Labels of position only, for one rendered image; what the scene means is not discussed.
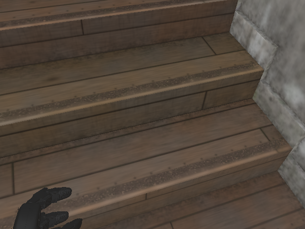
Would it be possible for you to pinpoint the left robot hand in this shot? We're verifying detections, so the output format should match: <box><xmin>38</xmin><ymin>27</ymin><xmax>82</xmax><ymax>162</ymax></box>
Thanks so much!
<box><xmin>12</xmin><ymin>187</ymin><xmax>82</xmax><ymax>229</ymax></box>

